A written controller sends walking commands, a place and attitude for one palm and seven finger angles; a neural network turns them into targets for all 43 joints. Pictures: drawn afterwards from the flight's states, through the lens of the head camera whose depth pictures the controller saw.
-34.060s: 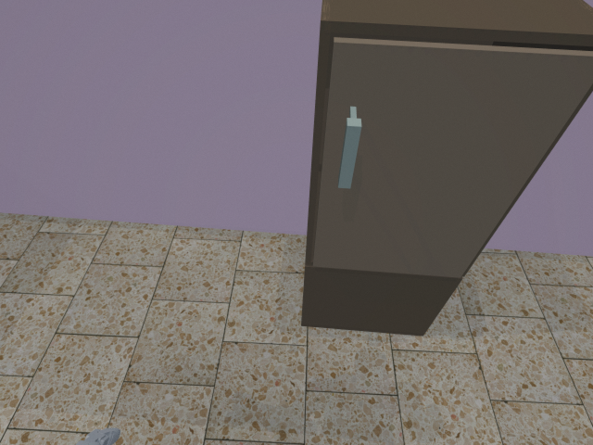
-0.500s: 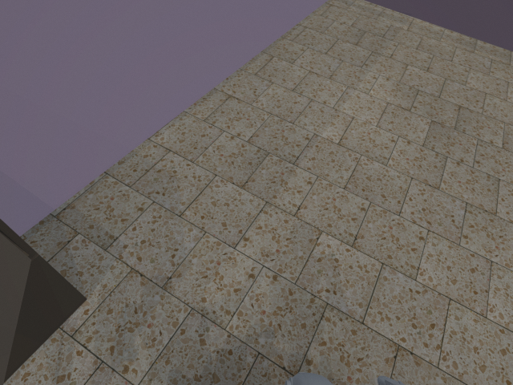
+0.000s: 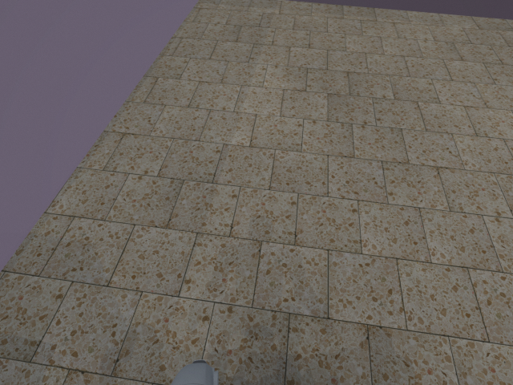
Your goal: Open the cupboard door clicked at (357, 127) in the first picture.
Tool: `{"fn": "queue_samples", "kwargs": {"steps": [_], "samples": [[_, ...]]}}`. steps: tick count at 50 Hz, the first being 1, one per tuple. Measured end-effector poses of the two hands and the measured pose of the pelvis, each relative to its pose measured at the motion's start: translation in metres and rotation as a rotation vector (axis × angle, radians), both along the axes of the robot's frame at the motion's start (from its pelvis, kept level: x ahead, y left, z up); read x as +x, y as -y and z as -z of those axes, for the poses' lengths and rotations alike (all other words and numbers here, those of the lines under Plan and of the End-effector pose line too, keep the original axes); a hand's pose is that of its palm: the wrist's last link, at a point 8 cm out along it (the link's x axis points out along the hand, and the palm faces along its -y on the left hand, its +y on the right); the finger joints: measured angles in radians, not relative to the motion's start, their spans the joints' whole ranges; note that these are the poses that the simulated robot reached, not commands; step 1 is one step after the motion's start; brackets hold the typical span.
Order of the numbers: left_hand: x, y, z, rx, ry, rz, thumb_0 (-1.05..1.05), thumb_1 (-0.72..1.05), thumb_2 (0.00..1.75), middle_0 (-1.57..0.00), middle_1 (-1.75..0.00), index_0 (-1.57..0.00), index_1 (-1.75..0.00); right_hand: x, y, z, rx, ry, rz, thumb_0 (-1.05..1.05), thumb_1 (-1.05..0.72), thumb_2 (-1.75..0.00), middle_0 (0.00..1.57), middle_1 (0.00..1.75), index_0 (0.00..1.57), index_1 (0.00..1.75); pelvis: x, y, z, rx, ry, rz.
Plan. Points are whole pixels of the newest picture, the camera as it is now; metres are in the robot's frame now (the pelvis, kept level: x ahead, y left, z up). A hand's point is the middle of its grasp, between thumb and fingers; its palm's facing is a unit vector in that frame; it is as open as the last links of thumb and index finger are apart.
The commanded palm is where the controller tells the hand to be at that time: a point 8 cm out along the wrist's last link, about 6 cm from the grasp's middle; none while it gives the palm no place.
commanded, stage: walk to a spot facing it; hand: left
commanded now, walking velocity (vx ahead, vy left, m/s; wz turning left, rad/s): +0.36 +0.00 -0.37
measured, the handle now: out of the picture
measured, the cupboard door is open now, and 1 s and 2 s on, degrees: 44 44 44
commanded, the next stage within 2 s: turn to face it in 0.82 s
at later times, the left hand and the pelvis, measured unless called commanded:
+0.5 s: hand (178, 269) +0.36 +0.19 -0.16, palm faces -0.27 -0.95 -0.18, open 7.4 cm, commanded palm none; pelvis +0.22 +0.03 +0.00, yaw -15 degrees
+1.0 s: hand (239, 213) +0.51 +0.07 -0.17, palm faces -0.35 -0.91 -0.22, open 7.2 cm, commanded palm none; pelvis +0.44 -0.11 +0.00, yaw -24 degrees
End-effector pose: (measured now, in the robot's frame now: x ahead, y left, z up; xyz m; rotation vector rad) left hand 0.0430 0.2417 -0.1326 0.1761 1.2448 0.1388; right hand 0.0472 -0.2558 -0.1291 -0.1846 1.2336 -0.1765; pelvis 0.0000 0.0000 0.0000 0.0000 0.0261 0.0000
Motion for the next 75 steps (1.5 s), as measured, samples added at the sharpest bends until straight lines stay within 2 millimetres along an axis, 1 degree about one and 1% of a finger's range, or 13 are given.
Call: {"fn": "queue_samples", "kwargs": {"steps": [7,10,15,21,28,33,37,47,53,57,61,68,75], "samples": [[0.037,-0.024,0.033,-0.055,-0.109,-0.003,0.00,0.90,0.90,-0.20,-0.30,-0.20,-0.30,0.106,-0.036,-0.003,-0.031,0.158,-0.024,0.00,-0.91,-0.89,0.20,0.30,0.19,0.30,0.069,-0.031,0.017,-0.028,0.007,0.060],[0.070,-0.037,0.039,-0.049,-0.136,0.029,0.00,0.90,0.90,-0.20,-0.30,-0.20,-0.30,0.123,-0.048,-0.004,-0.049,0.180,0.001,0.00,-0.91,-0.89,0.20,0.30,0.20,0.30,0.094,-0.040,0.019,-0.023,0.012,0.100],[0.155,-0.044,0.019,-0.041,-0.060,0.101,0.01,0.91,0.90,-0.20,-0.30,-0.20,-0.30,0.111,-0.066,-0.009,-0.023,0.076,0.090,0.00,-0.91,-0.89,0.20,0.30,0.20,0.30,0.134,-0.046,0.002,-0.019,-0.002,0.156],[0.255,-0.025,0.002,-0.035,0.013,0.207,0.00,0.91,0.90,-0.19,-0.30,-0.20,-0.30,0.079,-0.073,-0.006,0.008,-0.090,0.242,0.00,-0.93,-0.89,0.20,0.30,0.20,0.30,0.184,-0.042,-0.005,-0.010,-0.016,0.227],[0.375,0.040,0.002,-0.044,0.062,0.366,0.00,0.91,0.90,-0.19,-0.30,-0.19,-0.30,0.051,-0.085,0.005,0.095,-0.282,0.398,0.00,-0.92,-0.89,0.20,0.30,0.20,0.30,0.246,-0.013,0.004,0.010,-0.013,0.297],[0.459,0.103,0.012,-0.047,0.154,0.454,0.00,0.91,0.90,-0.19,-0.30,-0.20,-0.30,0.058,-0.078,0.021,0.174,-0.403,0.473,0.00,-0.91,-0.89,0.20,0.30,0.20,0.30,0.296,0.029,0.024,0.018,-0.010,0.334],[0.484,0.129,0.011,-0.040,0.170,0.434,0.00,0.91,0.90,-0.20,-0.30,-0.20,-0.30,0.110,-0.040,0.027,0.175,-0.368,0.498,0.01,-0.91,-0.89,0.20,0.30,0.20,0.30,0.326,0.057,0.022,0.016,0.005,0.363],[0.483,0.128,0.000,0.033,-0.040,0.374,-0.01,0.94,0.90,-0.20,-0.30,-0.20,-0.30,0.337,0.083,0.005,0.041,0.072,0.412,0.00,-0.91,-0.89,0.20,0.30,0.19,0.30,0.409,0.100,-0.002,0.012,-0.015,0.421],[0.484,0.133,0.012,0.015,-0.159,0.311,-0.01,0.92,0.90,-0.20,-0.30,-0.20,-0.30,0.441,0.111,0.001,0.019,0.158,0.334,0.00,-0.92,-0.90,0.20,0.30,0.19,0.30,0.469,0.114,0.004,-0.005,0.003,0.398],[0.497,0.139,0.030,-0.010,-0.219,0.259,0.00,0.91,0.90,-0.20,-0.30,-0.20,-0.30,0.494,0.114,0.008,0.003,0.152,0.274,0.00,-0.91,-0.89,0.20,0.30,0.19,0.30,0.514,0.119,0.016,-0.016,0.024,0.353],[0.532,0.145,0.040,-0.024,-0.213,0.219,0.00,0.91,0.90,-0.20,-0.30,-0.20,-0.30,0.514,0.109,0.014,-0.007,0.101,0.244,0.00,-0.91,-0.89,0.20,0.30,0.19,0.30,0.545,0.119,0.021,-0.021,0.027,0.318],[0.623,0.158,0.022,-0.038,-0.040,0.202,0.00,0.91,0.90,-0.20,-0.30,-0.20,-0.30,0.504,0.107,0.008,-0.005,-0.063,0.230,0.00,-0.93,-0.89,0.20,0.30,0.20,0.30,0.567,0.123,0.007,-0.031,-0.009,0.252],[0.679,0.170,0.006,-0.007,0.062,0.186,0.00,0.91,0.90,-0.20,-0.30,-0.20,-0.30,0.504,0.129,0.001,-0.001,-0.131,0.222,0.00,-0.92,-0.89,0.20,0.30,0.20,0.30,0.583,0.146,0.000,-0.042,-0.040,0.172]]}}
